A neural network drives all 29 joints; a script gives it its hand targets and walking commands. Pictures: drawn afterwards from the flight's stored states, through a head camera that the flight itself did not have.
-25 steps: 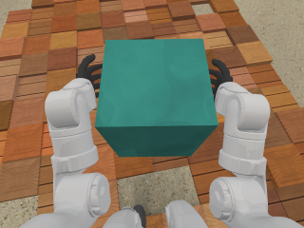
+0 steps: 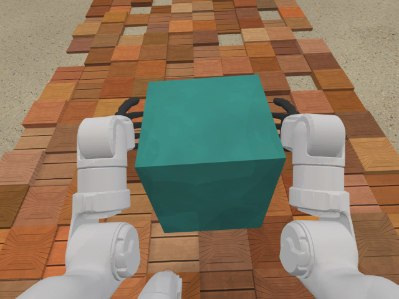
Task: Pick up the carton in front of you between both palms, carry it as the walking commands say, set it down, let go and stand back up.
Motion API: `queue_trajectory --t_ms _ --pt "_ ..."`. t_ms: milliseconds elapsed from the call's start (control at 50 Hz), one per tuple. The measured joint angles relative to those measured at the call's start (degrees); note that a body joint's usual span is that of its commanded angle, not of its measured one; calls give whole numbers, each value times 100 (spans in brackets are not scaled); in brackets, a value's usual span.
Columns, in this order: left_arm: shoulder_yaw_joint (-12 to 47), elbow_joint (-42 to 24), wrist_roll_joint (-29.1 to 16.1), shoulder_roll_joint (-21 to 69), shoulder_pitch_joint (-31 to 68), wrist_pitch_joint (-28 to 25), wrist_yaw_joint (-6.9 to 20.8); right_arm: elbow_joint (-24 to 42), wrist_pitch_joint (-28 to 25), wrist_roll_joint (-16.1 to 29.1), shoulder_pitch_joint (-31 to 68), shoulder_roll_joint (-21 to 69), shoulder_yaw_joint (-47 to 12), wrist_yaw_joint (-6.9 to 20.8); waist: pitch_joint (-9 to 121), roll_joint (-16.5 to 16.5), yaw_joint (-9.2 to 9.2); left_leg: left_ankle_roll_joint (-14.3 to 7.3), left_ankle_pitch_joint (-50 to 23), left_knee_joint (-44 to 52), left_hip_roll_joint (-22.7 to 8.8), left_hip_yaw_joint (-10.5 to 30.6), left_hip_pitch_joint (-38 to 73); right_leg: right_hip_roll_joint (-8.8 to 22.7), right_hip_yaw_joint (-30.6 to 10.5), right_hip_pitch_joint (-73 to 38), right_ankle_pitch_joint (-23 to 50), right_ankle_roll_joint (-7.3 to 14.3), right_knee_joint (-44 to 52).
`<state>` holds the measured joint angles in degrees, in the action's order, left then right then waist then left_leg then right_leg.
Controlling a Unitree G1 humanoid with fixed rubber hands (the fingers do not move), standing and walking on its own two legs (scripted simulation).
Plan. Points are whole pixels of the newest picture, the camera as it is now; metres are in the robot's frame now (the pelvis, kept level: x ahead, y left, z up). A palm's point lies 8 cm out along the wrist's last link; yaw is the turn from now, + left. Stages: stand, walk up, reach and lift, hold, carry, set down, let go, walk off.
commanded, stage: carry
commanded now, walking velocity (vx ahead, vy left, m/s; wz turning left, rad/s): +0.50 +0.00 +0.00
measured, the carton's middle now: (208, 159) +0.36 +0.01 +0.07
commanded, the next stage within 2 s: none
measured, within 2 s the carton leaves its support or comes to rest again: neither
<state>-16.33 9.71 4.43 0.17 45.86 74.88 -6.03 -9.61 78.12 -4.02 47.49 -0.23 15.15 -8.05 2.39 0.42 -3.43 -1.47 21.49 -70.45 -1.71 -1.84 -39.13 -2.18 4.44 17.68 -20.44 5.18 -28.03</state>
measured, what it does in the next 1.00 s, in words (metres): climbs: left foot, then right foot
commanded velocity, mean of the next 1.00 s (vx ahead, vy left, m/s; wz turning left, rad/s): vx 0.50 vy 0.00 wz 0.00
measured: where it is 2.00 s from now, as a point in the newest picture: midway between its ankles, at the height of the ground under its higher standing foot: (209, 127)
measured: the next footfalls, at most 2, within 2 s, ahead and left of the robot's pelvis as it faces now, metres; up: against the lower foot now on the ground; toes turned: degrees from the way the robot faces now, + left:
left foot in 0.20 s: +0.31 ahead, +0.10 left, +0.03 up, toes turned +0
right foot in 0.62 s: +0.57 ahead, -0.09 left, +0.03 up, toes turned -3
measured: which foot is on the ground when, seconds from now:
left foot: up 0.00-0.18, down 0.20-0.62, up 0.64-1.00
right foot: down 0.00-0.20, up 0.22-0.60, down 0.62-1.00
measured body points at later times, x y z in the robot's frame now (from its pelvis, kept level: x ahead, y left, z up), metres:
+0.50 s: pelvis +0.33 +0.02 +0.04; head +0.37 +0.02 +0.49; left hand +0.72 +0.12 +0.18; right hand +0.68 -0.18 +0.18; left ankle +0.28 +0.10 -0.70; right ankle +0.40 -0.11 -0.64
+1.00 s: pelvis +0.63 -0.01 +0.04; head +0.66 -0.02 +0.49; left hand +1.00 +0.17 +0.20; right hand +1.03 -0.13 +0.20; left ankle +0.72 +0.11 -0.66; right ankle +0.54 -0.09 -0.69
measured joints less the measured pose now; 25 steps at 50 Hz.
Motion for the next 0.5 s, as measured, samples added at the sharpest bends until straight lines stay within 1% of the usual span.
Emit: queue_trajectory --t_ms 40,60,120,160,180,200,220,240,260,280,300,320,340,380,460,500 --pt "3 -26 -6 64 -189 -155 -3 54 -121 -67 -167 91 43 5 -46 -12 -44 4 -1 218 -49 -55 -360 -4 -31 -245 -146 -5 116" --pt "12 -64 -11 96 -296 -237 -5 104 -191 -96 -266 136 48 13 -69 -19 -49 15 -3 502 -65 -107 -460 3 -45 -393 -212 -22 205" --pt "54 -269 -40 168 -575 -457 -14 347 -394 -123 -562 230 -3 33 -159 -47 -18 -25 -316 1747 -30 -343 -449 51 -81 -861 -398 -110 483" --pt "87 -449 -61 199 -730 -592 -18 531 -547 -94 -746 257 -88 42 -260 -10 70 -136 -679 2585 64 -505 -169 74 20 -1040 -378 -157 308" --pt "100 -565 -78 193 -821 -634 -19 605 -629 -80 -835 284 -150 43 -329 2 153 -193 -1033 3071 133 -611 131 110 119 -1046 -283 -238 -44" --pt "108 -694 -109 159 -900 -653 -18 674 -712 -77 -915 325 -224 43 -402 -40 260 -269 -1644 3457 214 -672 446 176 178 -983 -273 -245 -578" --pt "113 -802 -151 109 -935 -682 -15 749 -816 -83 -979 366 -293 42 -491 -153 374 -363 -1830 3442 287 -719 569 274 103 -735 -137 -266 -1369" --pt "113 -883 -182 72 -947 -711 -10 812 -901 -90 -1017 389 -351 40 -578 -205 481 -476 -1965 3342 330 -721 614 236 -117 -351 -147 -312 -2384" --pt "117 -945 -196 64 -970 -734 -6 874 -954 -84 -1073 394 -397 38 -643 -195 565 -572 -2095 3309 353 -681 698 136 -308 30 -208 -299 -3325" --pt "125 -1016 -184 88 -1008 -733 -6 952 -976 -57 -1152 390 -427 32 -680 -151 638 -611 -2162 3352 360 -623 825 55 -403 359 -245 -269 -4002" --pt "131 -1096 -152 134 -1043 -715 -7 1040 -978 -16 -1232 380 -441 26 -696 -97 699 -588 -2213 3446 353 -565 974 18 -425 640 -258 -248 -4377" --pt "132 -1179 -109 189 -1069 -691 -7 1127 -969 33 -1297 363 -444 19 -695 -41 746 -529 -2250 3577 339 -507 1136 18 -413 882 -235 -242 -4485" --pt "130 -1263 -64 240 -1082 -664 -7 1202 -957 84 -1334 344 -439 11 -678 8 781 -459 -2254 3721 326 -446 1300 38 -391 1094 -197 -245 -4408" --pt "131 -1412 9 301 -1063 -622 -6 1301 -939 164 -1314 306 -413 1 -611 80 846 -371 -2303 3978 297 -340 1600 102 -343 1437 -120 -279 -3951" --pt "165 -1558 88 278 -873 -538 -4 1327 -873 275 -1039 183 -367 -4 -369 126 956 -404 -1979 4318 236 -216 2160 210 -302 1933 182 -369 -2837" --pt "172 -1555 118 227 -718 -437 -5 1250 -787 321 -833 104 -353 -7 -231 113 975 -388 -1802 4428 203 -151 2443 227 -242 1985 564 -384 -2054"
